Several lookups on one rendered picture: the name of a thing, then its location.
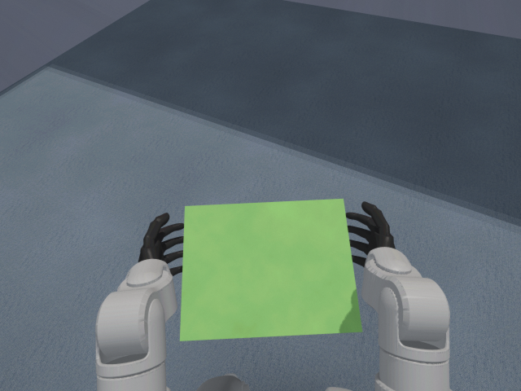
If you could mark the carton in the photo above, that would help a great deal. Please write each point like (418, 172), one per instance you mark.
(267, 269)

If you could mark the robot left hand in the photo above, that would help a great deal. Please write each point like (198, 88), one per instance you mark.
(153, 248)

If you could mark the robot right hand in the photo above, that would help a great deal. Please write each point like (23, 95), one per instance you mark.
(378, 236)

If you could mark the robot right forearm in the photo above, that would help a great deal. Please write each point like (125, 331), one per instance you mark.
(414, 319)

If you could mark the robot left forearm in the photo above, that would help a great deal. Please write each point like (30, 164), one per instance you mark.
(130, 340)

